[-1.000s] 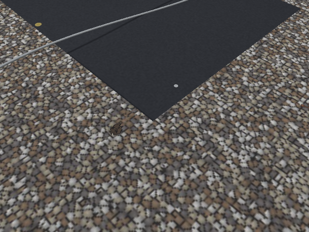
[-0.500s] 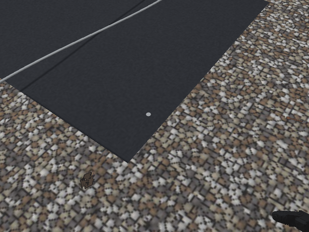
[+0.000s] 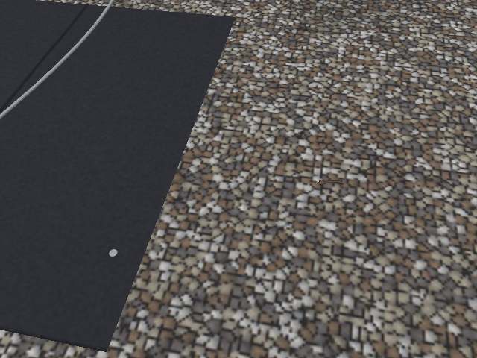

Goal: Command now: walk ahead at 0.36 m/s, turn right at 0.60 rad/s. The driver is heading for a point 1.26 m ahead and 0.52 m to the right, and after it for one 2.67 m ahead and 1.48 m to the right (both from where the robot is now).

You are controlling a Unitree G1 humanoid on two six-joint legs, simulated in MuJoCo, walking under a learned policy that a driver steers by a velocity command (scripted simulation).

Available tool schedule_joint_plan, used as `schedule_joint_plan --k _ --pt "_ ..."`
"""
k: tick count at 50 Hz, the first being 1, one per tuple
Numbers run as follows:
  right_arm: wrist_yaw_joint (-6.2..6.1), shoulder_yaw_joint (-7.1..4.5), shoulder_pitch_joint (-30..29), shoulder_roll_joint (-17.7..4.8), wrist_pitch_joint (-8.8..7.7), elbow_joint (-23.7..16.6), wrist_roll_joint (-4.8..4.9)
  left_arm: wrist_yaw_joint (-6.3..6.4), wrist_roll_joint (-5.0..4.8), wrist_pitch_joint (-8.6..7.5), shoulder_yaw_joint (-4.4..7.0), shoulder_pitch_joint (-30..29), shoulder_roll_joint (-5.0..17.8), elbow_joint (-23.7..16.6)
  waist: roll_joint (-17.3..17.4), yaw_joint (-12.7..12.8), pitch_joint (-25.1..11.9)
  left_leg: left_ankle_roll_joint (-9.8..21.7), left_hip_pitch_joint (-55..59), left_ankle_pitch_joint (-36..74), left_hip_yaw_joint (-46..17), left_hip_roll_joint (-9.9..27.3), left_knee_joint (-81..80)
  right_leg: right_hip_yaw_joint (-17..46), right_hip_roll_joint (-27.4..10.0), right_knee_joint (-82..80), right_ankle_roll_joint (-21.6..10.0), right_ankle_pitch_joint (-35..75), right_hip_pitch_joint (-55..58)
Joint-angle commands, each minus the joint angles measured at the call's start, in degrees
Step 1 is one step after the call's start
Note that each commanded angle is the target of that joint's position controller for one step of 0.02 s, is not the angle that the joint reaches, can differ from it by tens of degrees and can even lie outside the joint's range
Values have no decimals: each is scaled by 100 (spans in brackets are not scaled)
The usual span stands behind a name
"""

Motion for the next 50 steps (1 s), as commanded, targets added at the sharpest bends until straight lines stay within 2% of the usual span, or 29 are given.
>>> schedule_joint_plan --k 1,2,3,4,5,6,7,8,10,13,15,20,22,23,24,25,26,27,28,29,31,34,39,44,46,47,48,49,50 --pt "39 -230 -418 -929 -44 -320 101 -40 2 -103 183 428 470 -155 491 357 -366 847 -64 -1601 -942 1312 -714 -409 235 -991 -273 254 998" --pt "50 -171 -379 -721 -33 -276 62 -5 -16 -108 248 835 568 32 309 489 -398 655 -433 -1767 -658 1080 -143 -360 359 -1231 -406 127 1637" --pt "89 -41 -536 -296 -40 -345 -55 61 -60 -128 381 1485 929 198 -645 694 -441 270 -1301 -1645 -45 553 1617 876 -322 -1860 -792 -408 2456" --pt "105 27 -865 -136 -126 -792 -187 76 -51 -196 535 1750 1782 70 -1889 702 -214 -135 -3573 -2507 -185 -410 3419 3781 -1527 -2539 -1834 -1344 3236" --pt "137 -55 -1135 -502 -278 -828 -59 31 24 -364 428 1613 1411 -20 -1275 828 -156 -26 -4134 -2415 -1188 -258 4090 4254 -1725 -2969 -2078 -1710 3070" --pt "198 -114 -1047 -704 -385 -806 62 32 59 -489 309 1312 1102 -72 -1132 594 66 106 -4161 -1802 -1360 -33 4067 3777 -1594 -2960 -1867 -1406 2886" --pt "216 -128 -886 -724 -440 -648 4 43 29 -544 240 1095 884 -125 -869 449 97 96 -3957 -1266 -1328 98 3885 3214 -1355 -2854 -1648 -811 2742" --pt "212 -134 -889 -742 -475 -583 -127 65 -17 -533 194 953 791 -143 -742 399 85 27 -3762 -869 -1298 124 3532 2834 -1175 -2841 -1498 -168 2640" --pt "233 -108 -967 -616 -497 -546 -184 145 31 -512 174 880 815 -197 -653 316 22 -136 -3185 -158 -1189 -11 2948 2275 -853 -2868 -1339 868 2335" --pt "252 23 -1297 -286 -466 -572 -134 242 20 -500 236 969 969 -156 -576 407 31 -300 -2435 691 -1096 -279 1756 1683 -534 -2810 -1163 1315 1869" --pt "269 73 -1572 -218 -452 -661 -92 267 -25 -489 270 1141 1032 -54 -661 524 126 -328 -2068 988 -1123 -390 1210 1639 -490 -2773 -1107 1258 1616" --pt "274 -7 -1505 -510 -500 -748 -32 270 -82 -468 308 1232 1019 125 -813 428 195 -151 -1419 929 -1369 -362 681 2149 -726 -2428 -923 1206 1676" --pt "238 -100 -974 -658 -540 -620 -50 260 -58 -421 294 1125 939 123 -904 153 -1 24 -697 639 -1210 -436 506 2200 -634 -1924 -790 1801 1710" --pt "195 -197 -364 -815 -556 -470 -88 245 -23 -412 232 1071 764 90 -823 -144 -409 182 249 657 -1186 -365 409 1997 -302 -1150 -615 2274 1524" --pt "149 -276 595 -1111 -563 -372 -184 228 74 -406 105 1020 452 -53 -305 -539 -1324 531 1838 233 -2078 524 549 1671 95 486 -391 1566 755" --pt "155 -378 1120 -1564 -480 -197 -247 218 -85 -471 -39 1807 -73 -241 1840 -149 -2188 1420 3638 -1358 -4935 1869 -171 1095 899 2556 9 -1345 -1264" --pt "178 -243 908 -1017 -473 -254 -130 232 -202 -496 57 1788 511 -68 1489 -206 -1785 1386 3355 -2519 -5547 1962 -661 1332 531 3401 39 -1443 -1950" --pt "133 -151 583 -674 -436 -318 -97 217 -196 -487 155 1179 861 -105 1007 -291 -998 1166 2619 -2314 -4580 1773 -720 1168 286 3525 26 -958 -2151" --pt "104 -108 317 -555 -402 -330 -136 229 -128 -472 160 844 867 -138 568 -208 -594 1052 1917 -1474 -3780 1568 -724 980 42 3408 24 -549 -1953" --pt "86 -74 177 -412 -378 -278 -170 212 -52 -475 168 613 797 -188 463 -129 -297 1019 1352 -810 -3238 1356 -823 967 -113 3139 12 -285 -1794" --pt "43 -49 65 -323 -421 -209 -207 148 -97 -413 151 654 585 -202 662 60 -169 987 818 -225 -2521 1149 -1082 912 -313 2843 -11 -55 -1389" --pt "23 -110 109 -502 -493 -63 -130 117 -69 -335 66 356 317 -369 476 90 75 1155 627 389 -1922 1264 -1397 795 -407 2295 62 136 -1643" --pt "51 -127 236 -719 -451 97 -90 -18 -16 -465 -70 -282 114 -472 263 -61 199 1104 641 1140 -940 1004 -1515 523 -238 585 50 1475 -1315" --pt "53 -180 773 -1029 -297 377 78 -167 -31 -534 -75 -1037 213 -718 284 -213 395 944 1295 1508 -752 1271 -1345 173 -13 -558 -162 1398 -998" --pt "31 -198 780 -1156 -214 442 113 -171 26 -532 36 -738 429 -679 412 97 106 807 1579 3063 -584 1291 -649 -57 259 -836 -360 1027 -319" --pt "15 -168 723 -1131 -174 460 119 -153 50 -521 160 -27 613 -470 386 542 -335 659 1414 3852 -329 1121 261 -230 470 -1105 -510 1231 752" --pt "-14 -70 800 -910 -176 441 41 -88 39 -484 327 872 930 -192 296 939 -870 451 682 3588 -146 856 1469 -92 484 -996 -651 1356 2215" --pt "-4 113 981 -393 -223 202 -160 18 78 -431 454 1594 1492 -85 -838 995 -1632 104 -1197 1148 17 295 3633 2046 -871 -1068 -1207 926 4102" --pt "38 210 1232 -222 -350 206 -100 -7 37 -470 388 1479 1548 -171 -1542 706 -2412 -19 -2300 -2218 -942 -444 5084 4531 -1843 -2045 -1917 323 4635"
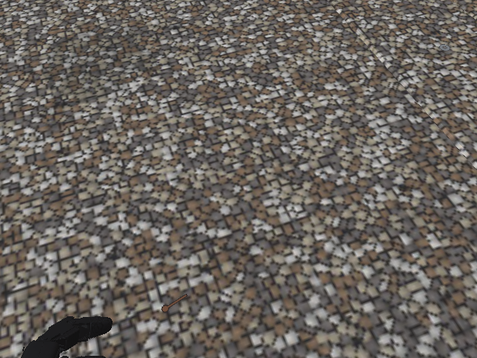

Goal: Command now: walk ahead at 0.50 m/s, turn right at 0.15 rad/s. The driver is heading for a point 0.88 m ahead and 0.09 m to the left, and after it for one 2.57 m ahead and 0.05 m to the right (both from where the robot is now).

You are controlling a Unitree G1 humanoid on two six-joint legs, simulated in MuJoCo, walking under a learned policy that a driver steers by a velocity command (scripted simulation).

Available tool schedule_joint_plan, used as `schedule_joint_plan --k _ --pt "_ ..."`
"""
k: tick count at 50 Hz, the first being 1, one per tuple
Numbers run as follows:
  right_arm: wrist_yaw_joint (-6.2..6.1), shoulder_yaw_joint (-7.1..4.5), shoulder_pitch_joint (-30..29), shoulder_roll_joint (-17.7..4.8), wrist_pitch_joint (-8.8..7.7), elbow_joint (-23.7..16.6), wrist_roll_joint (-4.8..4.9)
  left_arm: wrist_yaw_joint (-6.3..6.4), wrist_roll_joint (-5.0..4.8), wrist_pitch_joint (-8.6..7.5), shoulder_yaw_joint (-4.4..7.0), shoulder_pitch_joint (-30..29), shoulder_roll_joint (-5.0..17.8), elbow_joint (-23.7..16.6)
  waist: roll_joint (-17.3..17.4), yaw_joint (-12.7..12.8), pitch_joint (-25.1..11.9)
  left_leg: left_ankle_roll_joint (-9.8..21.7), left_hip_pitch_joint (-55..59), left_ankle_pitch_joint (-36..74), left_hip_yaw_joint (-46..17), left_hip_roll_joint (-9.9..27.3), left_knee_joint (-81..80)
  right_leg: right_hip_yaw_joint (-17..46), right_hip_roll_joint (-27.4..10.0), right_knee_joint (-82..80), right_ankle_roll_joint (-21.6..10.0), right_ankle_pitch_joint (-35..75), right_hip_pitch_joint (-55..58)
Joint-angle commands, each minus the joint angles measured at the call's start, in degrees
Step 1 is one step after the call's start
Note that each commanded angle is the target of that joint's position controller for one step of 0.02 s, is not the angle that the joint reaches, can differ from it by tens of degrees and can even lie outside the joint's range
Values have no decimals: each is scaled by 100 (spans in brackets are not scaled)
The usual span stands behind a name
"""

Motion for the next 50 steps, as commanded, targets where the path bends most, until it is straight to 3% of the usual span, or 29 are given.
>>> schedule_joint_plan --k 1,2,3,4,5,7,11,14,19,22,23,24,25,26,27,28,29,30,31,32,34,36,41,45,48,49,50 --pt "66 -64 -195 -793 -290 -650 119 37 6 -49 404 2014 1222 102 -847 1051 -2130 216 -3915 -508 -1099 -272 3721 3997 -2052 -1647 -1451 -1089 4778" --pt "90 -50 -615 -764 -339 -788 205 28 21 -94 344 1765 1057 135 -762 965 -1359 298 -4093 -109 -975 -44 3579 3058 -1789 -1670 -1275 -643 4027" --pt "58 -36 -733 -659 -352 -783 122 16 26 -126 309 1441 931 176 -381 741 -961 307 -3945 352 -937 181 3161 2470 -1534 -1773 -1138 -205 3300" --pt "40 -68 -717 -674 -311 -737 32 7 57 -166 254 1202 746 161 -425 565 -771 289 -3630 652 -980 333 2817 2071 -1356 -1935 -1065 258 2762" --pt "55 -64 -569 -617 -244 -679 21 12 88 -195 230 1052 670 153 -480 403 -709 252 -3318 867 -1011 391 2691 1876 -1265 -2130 -1065 417 2406" --pt "53 -28 -464 -421 -126 -608 -7 31 61 -284 245 1005 691 238 -390 272 -639 142 -3152 1103 -966 387 2397 1595 -1239 -2436 -1164 701 2089" --pt "39 23 -1194 -292 -72 -802 -95 114 53 -330 283 1192 820 495 -218 403 -215 -36 -3554 2239 -957 345 1063 1004 -1091 -2743 -1081 760 2045" --pt "110 86 -1765 -182 -135 -923 -62 161 24 -302 312 1399 942 681 -253 613 -33 -36 -3300 3106 -799 133 -55 640 -957 -2799 -905 551 2030" --pt "240 92 -2350 -290 -202 -1159 -20 192 -52 -210 369 1810 1065 1067 -275 766 144 196 -3337 2992 -832 -33 -858 685 -1314 -2497 -793 544 2775" --pt "280 31 -2068 -458 -241 -1129 -32 235 -63 -111 404 1764 1135 1187 -412 542 -55 443 -2891 2326 -682 -201 -1047 703 -1430 -1972 -624 1589 3244" --pt "260 -45 -1609 -582 -248 -1005 -42 248 -55 -70 400 1663 1154 1191 -450 266 -349 568 -2203 2232 -475 -400 -1152 563 -1278 -1401 -513 2561 3247" --pt "208 -186 -736 -838 -243 -735 -54 267 -15 -33 338 1681 1015 1189 -358 -119 -935 737 -947 2324 -403 -478 -1100 322 -959 -316 -344 2968 2915" --pt "148 -296 231 -1270 -215 -566 -91 295 120 -23 197 1849 712 1066 377 -389 -1829 1089 755 2468 -1657 589 -925 54 -574 1544 -113 1315 1780" --pt "189 -350 410 -1557 -191 -463 -92 224 42 -148 41 2605 93 1017 1986 80 -2404 2005 2390 843 -4532 1634 -1784 348 511 3338 265 -2550 -453" --pt "200 -199 267 -971 -208 -535 25 201 -69 -262 150 2160 717 1089 1249 -215 -2116 1834 2264 -46 -4786 1531 -2273 1026 251 3916 195 -2739 -1093" --pt "175 -140 -99 -775 -219 -593 1 175 -197 -328 225 1591 955 924 924 -182 -1346 1598 1599 114 -3936 1394 -2355 866 -39 3913 114 -2215 -1432" --pt "161 -116 -464 -700 -221 -667 -55 209 -159 -357 204 1289 907 857 432 -27 -944 1478 856 727 -3354 1211 -2434 673 -347 3671 103 -1688 -1280" --pt "160 -80 -691 -553 -228 -697 -106 232 -58 -352 227 1119 868 839 319 97 -626 1463 240 1359 -2909 1025 -2564 620 -524 3339 131 -1347 -1110" --pt "153 -40 -787 -447 -250 -709 -181 225 -32 -310 234 1229 799 855 477 272 -614 1439 -122 1790 -2623 896 -2688 663 -663 3179 143 -1104 -758" --pt "155 -34 -801 -413 -268 -693 -177 222 -26 -259 221 1340 693 893 536 352 -623 1474 -294 2041 -2430 822 -2825 645 -701 3038 181 -1014 -570" --pt "133 -51 -733 -489 -313 -610 -110 232 -2 -169 187 1323 534 891 480 419 -496 1563 -537 2450 -2054 795 -3050 556 -767 2686 289 -897 -585" --pt "76 -89 -611 -630 -311 -529 -99 245 34 -139 160 947 475 765 362 358 -307 1592 -534 2795 -1784 775 -3210 503 -806 2132 415 -433 -909" --pt "-16 -98 -253 -742 -230 -369 -35 145 10 -234 65 30 262 583 342 48 -104 1296 -440 2933 -1059 436 -3304 216 -577 312 453 1084 -674" --pt "-34 -115 191 -802 -113 -146 0 12 -50 -297 43 -605 283 388 346 -160 82 1288 178 2907 -1102 710 -3117 162 -409 -369 357 1149 -737" --pt "-77 -165 212 -881 -12 -64 25 -76 -44 -327 81 -632 422 324 430 4 32 1173 761 3531 -1174 974 -2703 191 -322 -627 134 545 -661" --pt "-92 -186 135 -935 11 -73 26 -82 -35 -330 123 -406 521 380 500 162 -115 1113 847 4180 -1148 977 -2428 112 -214 -665 45 324 -301" --pt "-106 -195 4 -969 41 -96 28 -69 -17 -332 204 92 662 522 541 475 -428 1019 813 5090 -1017 860 -1845 -53 -38 -775 -84 273 441"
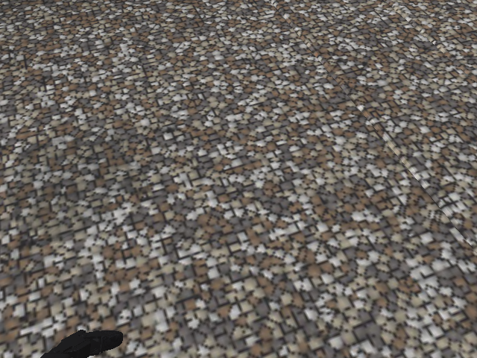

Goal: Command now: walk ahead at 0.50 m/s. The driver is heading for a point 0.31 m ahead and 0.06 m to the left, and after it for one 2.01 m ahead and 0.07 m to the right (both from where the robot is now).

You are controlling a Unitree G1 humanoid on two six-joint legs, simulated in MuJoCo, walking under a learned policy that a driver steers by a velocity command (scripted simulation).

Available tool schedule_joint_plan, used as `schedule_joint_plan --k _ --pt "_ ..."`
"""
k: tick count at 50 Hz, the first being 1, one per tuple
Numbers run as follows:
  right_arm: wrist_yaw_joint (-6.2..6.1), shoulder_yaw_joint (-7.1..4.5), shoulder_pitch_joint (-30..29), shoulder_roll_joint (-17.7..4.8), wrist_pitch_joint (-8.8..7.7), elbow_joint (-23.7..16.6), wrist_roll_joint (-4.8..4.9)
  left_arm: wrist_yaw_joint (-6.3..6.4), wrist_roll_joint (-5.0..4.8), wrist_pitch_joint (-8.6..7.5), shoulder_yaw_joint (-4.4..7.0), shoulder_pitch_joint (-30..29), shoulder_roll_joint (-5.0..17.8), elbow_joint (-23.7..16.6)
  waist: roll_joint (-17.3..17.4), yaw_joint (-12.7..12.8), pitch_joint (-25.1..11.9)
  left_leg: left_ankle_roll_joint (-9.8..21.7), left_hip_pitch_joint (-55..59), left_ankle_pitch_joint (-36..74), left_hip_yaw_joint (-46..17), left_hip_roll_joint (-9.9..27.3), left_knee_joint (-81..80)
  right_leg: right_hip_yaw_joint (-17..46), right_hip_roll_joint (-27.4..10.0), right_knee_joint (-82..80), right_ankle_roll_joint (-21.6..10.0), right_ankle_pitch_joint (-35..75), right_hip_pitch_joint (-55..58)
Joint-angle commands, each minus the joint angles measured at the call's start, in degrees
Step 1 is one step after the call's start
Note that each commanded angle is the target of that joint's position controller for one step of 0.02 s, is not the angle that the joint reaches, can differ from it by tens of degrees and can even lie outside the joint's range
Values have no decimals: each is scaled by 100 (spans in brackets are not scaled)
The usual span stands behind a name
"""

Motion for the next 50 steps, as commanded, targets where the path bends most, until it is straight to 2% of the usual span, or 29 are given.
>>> schedule_joint_plan --k 1,2,3,4,5,6,7,8,11,14,18,21,23,26,27,28,29,30,31,32,33,34,35,36,38,41,45,48,50 --pt "-70 -195 -170 -944 49 -258 -13 39 29 -82 424 1189 1072 36 545 1006 -782 601 -324 4845 -325 1287 1779 -189 220 -149 -403 -163 1925" --pt "-83 -67 -86 -652 38 -409 -158 104 85 -49 534 2204 1471 231 -125 1316 -1668 408 -1538 3191 -101 935 3569 995 -823 105 -765 -37 3716" --pt "-13 126 651 44 -87 -446 -123 70 63 -29 586 2335 1774 356 -1643 853 -2266 93 -3811 -889 -254 -162 5374 3721 -1942 -572 -1661 -1443 5420" --pt "30 -7 211 -607 -209 -397 -1 66 -1 -36 428 2265 1167 286 -961 1130 -1995 171 -4465 -1249 -935 112 5947 3989 -1839 -1009 -1478 -2230 5236" --pt "64 -88 -340 -856 -296 -590 139 85 15 -51 359 1827 1005 238 -694 1075 -1158 249 -4777 -733 -820 385 5961 3176 -1673 -1164 -1264 -2017 4501" --pt "40 -76 -620 -798 -332 -644 123 89 53 -56 332 1449 948 190 -232 910 -715 230 -4620 -205 -657 665 5728 2588 -1463 -1314 -1175 -1385 3722" --pt "27 -100 -729 -751 -322 -653 30 77 91 -68 298 1198 811 176 -106 761 -398 175 -4451 127 -621 832 5407 2153 -1281 -1481 -1155 -821 3116" --pt "29 -111 -604 -685 -271 -620 3 74 146 -95 263 1068 704 177 -245 574 -372 140 -4096 352 -670 974 5234 1860 -1142 -1628 -1117 -469 2738" --pt "4 -70 -521 -413 -98 -587 -33 70 81 -174 280 1058 755 310 -248 402 -216 -37 -3912 603 -576 1071 4728 1308 -1018 -2011 -1209 -20 2225" --pt "-3 -55 -1099 -364 -71 -784 -99 146 81 -156 323 1257 929 480 -126 520 34 -207 -4304 1450 -525 1095 3794 922 -935 -2209 -1197 176 2219" --pt "66 9 -1866 -206 -147 -973 -80 210 31 -102 332 1568 1035 698 -126 788 175 -210 -3979 2608 -279 851 2362 393 -690 -2242 -963 180 2253" --pt "135 26 -2339 -219 -182 -1137 -32 223 -11 -38 347 1907 1086 929 -120 952 282 -144 -4013 2687 -257 737 1870 409 -885 -2099 -949 134 2721" --pt "198 17 -2514 -282 -212 -1247 -18 245 -28 31 366 1998 1110 1045 -151 937 320 -12 -4149 2388 -318 707 1647 475 -1096 -1871 -894 345 3180" --pt "256 -57 -2189 -484 -252 -1214 -20 288 -34 131 411 1885 1214 1107 -295 647 90 230 -3584 1743 -183 519 1467 493 -1231 -1301 -728 1456 3589" --pt "241 -143 -1649 -619 -257 -1061 -34 299 -35 167 409 1752 1228 1095 -315 322 -227 355 -2793 1710 7 331 1342 337 -1076 -680 -622 2351 3522" --pt "190 -290 -721 -895 -248 -769 -51 311 3 193 348 1754 1082 1067 -185 -64 -833 534 -1427 1833 -1 337 1398 113 -759 423 -457 2481 3066" --pt "138 -414 195 -1377 -218 -606 -108 310 162 157 209 2044 742 945 682 -214 -1738 1008 519 1978 -1406 1532 1667 -150 -299 2360 -222 641 1615" --pt "174 -429 401 -1488 -182 -487 -72 241 94 27 49 2610 161 983 1972 65 -2303 1775 1874 427 -4023 2435 725 197 687 3928 59 -3189 -359" --pt "177 -282 247 -956 -193 -541 -19 203 -74 -84 201 2077 844 989 1238 -151 -1823 1545 1544 -458 -4062 2278 318 792 360 4505 -45 -3320 -993" --pt "158 -222 -255 -791 -212 -637 -36 185 -192 -150 263 1535 1051 803 967 -58 -1010 1323 754 -281 -3303 2127 174 625 66 4472 -134 -2749 -1290" --pt "161 -184 -646 -681 -226 -716 -89 221 -144 -161 258 1288 1005 770 533 105 -581 1244 -40 318 -2729 1933 20 475 -214 4246 -120 -2222 -1104" --pt "167 -154 -890 -550 -249 -745 -139 246 -57 -139 281 1235 937 762 503 279 -321 1213 -649 867 -2303 1757 -128 467 -398 3909 -79 -1864 -850" --pt "170 -119 -997 -437 -272 -748 -191 248 -23 -85 284 1358 846 802 625 446 -308 1162 -1002 1217 -1996 1601 -272 509 -524 3737 -55 -1639 -484" --pt "177 -116 -1011 -407 -289 -725 -179 254 -16 -27 273 1459 726 844 658 525 -299 1178 -1179 1415 -1782 1521 -416 487 -554 3583 -14 -1544 -311" --pt "157 -143 -908 -521 -332 -636 -130 274 15 65 251 1368 595 817 594 574 -167 1255 -1384 1860 -1444 1501 -609 415 -614 3219 100 -1331 -400" --pt "70 -187 -641 -683 -309 -490 -118 276 75 79 242 802 562 627 444 456 17 1241 -1267 2242 -1087 1446 -755 372 -624 2286 266 -479 -822" --pt "-5 -188 -315 -743 -258 -322 -62 193 43 6 166 43 397 447 461 209 170 1026 -1248 2234 -556 1191 -814 116 -381 892 281 619 -495" --pt "-18 -200 40 -772 -192 -123 -29 110 -4 -28 132 -451 396 294 448 43 303 1027 -794 2202 -548 1362 -699 72 -258 382 234 690 -516" --pt "-33 -221 158 -797 -119 -23 -15 39 -21 -59 130 -668 447 184 464 41 356 995 -333 2419 -601 1568 -495 118 -219 153 122 413 -642"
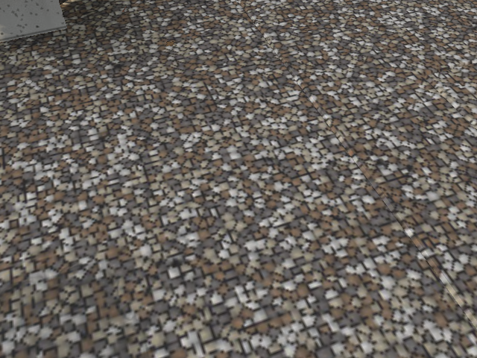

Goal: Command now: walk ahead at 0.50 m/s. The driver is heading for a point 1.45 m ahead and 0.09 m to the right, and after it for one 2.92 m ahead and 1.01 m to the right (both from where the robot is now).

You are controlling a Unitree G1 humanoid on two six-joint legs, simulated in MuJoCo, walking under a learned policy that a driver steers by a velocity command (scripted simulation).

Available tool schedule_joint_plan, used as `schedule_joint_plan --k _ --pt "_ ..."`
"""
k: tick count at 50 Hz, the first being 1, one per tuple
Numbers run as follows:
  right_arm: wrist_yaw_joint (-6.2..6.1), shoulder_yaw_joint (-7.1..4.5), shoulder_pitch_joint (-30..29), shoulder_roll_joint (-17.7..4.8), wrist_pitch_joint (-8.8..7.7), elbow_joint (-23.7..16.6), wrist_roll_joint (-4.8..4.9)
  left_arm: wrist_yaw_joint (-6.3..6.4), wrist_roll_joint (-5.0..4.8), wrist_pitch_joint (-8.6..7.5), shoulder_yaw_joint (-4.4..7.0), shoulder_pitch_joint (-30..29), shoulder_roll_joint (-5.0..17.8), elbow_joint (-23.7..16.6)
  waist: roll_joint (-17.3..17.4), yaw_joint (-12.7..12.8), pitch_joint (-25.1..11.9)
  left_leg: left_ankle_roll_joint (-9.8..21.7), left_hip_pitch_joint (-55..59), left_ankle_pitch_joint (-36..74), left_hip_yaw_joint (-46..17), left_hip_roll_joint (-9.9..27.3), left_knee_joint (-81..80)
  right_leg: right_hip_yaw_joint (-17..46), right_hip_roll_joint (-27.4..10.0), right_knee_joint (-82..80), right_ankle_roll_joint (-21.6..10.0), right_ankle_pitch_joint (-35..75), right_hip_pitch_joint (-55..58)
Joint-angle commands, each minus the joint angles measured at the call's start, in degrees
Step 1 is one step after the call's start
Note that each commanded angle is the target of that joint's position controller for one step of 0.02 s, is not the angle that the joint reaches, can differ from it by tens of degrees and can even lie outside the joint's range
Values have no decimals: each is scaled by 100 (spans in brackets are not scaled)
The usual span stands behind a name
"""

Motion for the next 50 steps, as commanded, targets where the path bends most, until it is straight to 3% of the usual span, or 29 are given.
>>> schedule_joint_plan --k 1,3,4,5,6,7,8,9,10,11,12,14,16,18,22,27,30,31,32,33,34,35,36,37,38,39,41,45,50 --pt "-58 -239 247 -1003 49 -64 39 -103 -29 -132 62 -752 436 -554 570 41 362 786 158 1969 -712 1813 -43 -30 106 -328 -158 -270 -122" --pt "-83 -274 139 -1077 105 -62 45 -135 -28 -152 124 -448 605 -495 690 277 158 676 400 2880 -704 1883 379 -138 258 -428 -319 -719 382" --pt "-93 -282 14 -1103 136 -86 49 -125 -14 -157 205 37 747 -358 747 573 -140 586 366 3806 -582 1770 938 -310 439 -522 -439 -796 1113" --pt "-102 -229 -14 -972 168 -119 23 -83 4 -150 350 952 1006 -56 647 979 -710 429 7 4122 -364 1462 1992 -370 514 -539 -615 -675 2409" --pt "-117 -119 83 -752 167 -266 -95 -26 74 -131 465 1984 1415 162 1 1277 -1578 235 -1206 2539 -122 1100 3775 810 -512 -323 -984 -586 4197" --pt "-37 86 782 -1 39 -274 -89 -54 35 -94 526 2228 1704 304 -1529 862 -2192 -123 -3510 -1453 -254 -6 5616 3509 -1642 -998 -1884 -1949 5951" --pt "-12 -46 355 -629 -94 -238 39 -60 -28 -107 358 2103 1119 236 -897 1111 -1938 -24 -4165 -1934 -995 239 6254 3799 -1521 -1445 -1701 -2711 5784" --pt "13 -129 -185 -900 -190 -420 190 -37 -8 -131 290 1631 936 156 -672 1040 -1125 74 -4517 -1427 -903 520 6310 2995 -1363 -1585 -1469 -2519 5057" --pt "-19 -124 -455 -873 -226 -466 186 -31 39 -144 258 1208 845 71 -214 873 -695 73 -4345 -882 -737 820 6076 2402 -1165 -1740 -1364 -1943 4265" --pt "-44 -158 -582 -834 -215 -473 99 -39 84 -158 219 945 695 41 -76 729 -369 28 -4147 -544 -693 994 5752 1963 -996 -1910 -1338 -1401 3610" --pt "-46 -173 -470 -759 -159 -445 63 -43 146 -181 178 823 575 45 -199 539 -329 8 -3775 -321 -741 1142 5565 1660 -856 -2055 -1291 -1067 3204" --pt "-51 -151 -337 -522 -32 -403 43 -54 113 -211 177 827 574 117 -216 393 -250 -80 -3526 -197 -689 1220 5222 1293 -755 -2330 -1345 -781 2818" --pt "-66 -144 -628 -474 38 -514 -4 -9 91 -229 218 940 745 210 -125 396 -49 -213 -3773 170 -629 1272 4746 1019 -744 -2539 -1411 -542 2665" --pt "-62 -144 -1015 -466 41 -638 -41 54 87 -206 243 1104 844 301 -46 487 70 -313 -4030 810 -601 1275 4083 779 -683 -2635 -1372 -377 2750" --pt "8 -76 -1772 -310 -21 -819 -19 124 29 -160 242 1426 904 474 -57 730 215 -329 -3707 1948 -337 1030 2685 219 -408 -2681 -1142 -313 2766" --pt "149 -42 -2462 -370 -75 -1086 44 149 -28 -33 276 1906 964 786 -72 894 393 -163 -3868 1753 -359 885 1971 256 -790 -2332 -1087 -175 3680" --pt "214 -115 -2163 -591 -117 -1070 48 188 -37 64 328 1793 1081 810 -211 592 168 70 -3317 1103 -247 701 1797 274 -955 -1761 -924 942 4097" --pt "204 -198 -1642 -728 -122 -924 33 195 -43 97 331 1657 1095 786 -248 275 -143 189 -2548 1049 -64 513 1690 131 -821 -1163 -824 1857 4042" --pt "161 -345 -691 -993 -113 -613 15 200 -13 125 274 1639 949 755 -125 -126 -737 358 -1204 1151 -23 457 1710 -89 -504 -64 -667 2097 3634" --pt "100 -460 317 -1419 -87 -413 -46 207 122 123 159 1772 695 620 648 -380 -1612 714 545 1193 -1313 1555 1863 -359 -107 1802 -468 340 2415" --pt "145 -490 465 -1661 -63 -292 -35 132 82 -10 -32 2454 -19 632 2150 53 -2185 1602 2117 -164 -4043 2600 1024 -91 976 3515 -164 -3557 247" --pt "157 -328 299 -1080 -81 -368 20 97 -56 -140 108 2009 655 671 1397 -168 -1846 1398 1880 -922 -4172 2446 648 598 667 4139 -265 -3813 -384" --pt "136 -263 -171 -888 -111 -457 5 73 -192 -229 180 1479 897 505 1132 -96 -1062 1166 1155 -707 -3362 2285 533 480 391 4168 -366 -3275 -710" --pt "136 -230 -587 -802 -130 -544 -42 112 -179 -255 177 1227 853 470 660 74 -653 1064 375 -96 -2764 2088 387 321 89 3934 -359 -2726 -520" --pt "146 -192 -838 -649 -148 -571 -89 145 -91 -234 213 1108 814 468 540 215 -341 1024 -260 471 -2301 1903 230 279 -85 3604 -318 -2380 -314" --pt "151 -154 -934 -543 -168 -564 -147 146 -59 -173 223 1223 722 496 675 393 -321 978 -637 805 -2004 1777 88 325 -226 3420 -300 -2143 52" --pt "156 -150 -879 -533 -195 -492 -108 157 -36 -49 205 1327 498 534 682 517 -254 1034 -955 1116 -1649 1682 -166 274 -297 3067 -223 -2013 259" --pt "36 -210 -533 -785 -183 -314 -81 170 53 21 206 633 452 284 510 412 56 1072 -939 1499 -1209 1649 -453 201 -339 1939 0 -1038 -334" --pt "-44 -203 -113 -824 -130 -102 -18 73 15 -51 121 -286 283 40 540 132 257 840 -887 1490 -598 1376 -524 -103 -44 353 27 210 21"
